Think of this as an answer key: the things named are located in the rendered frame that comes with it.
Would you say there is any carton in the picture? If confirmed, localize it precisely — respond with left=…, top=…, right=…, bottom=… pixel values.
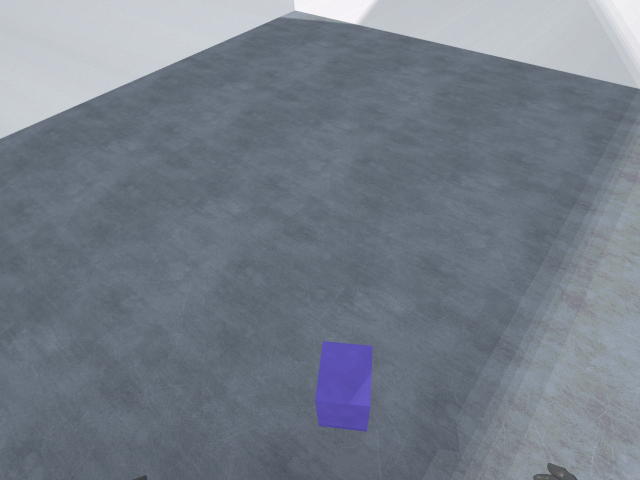
left=315, top=341, right=373, bottom=432

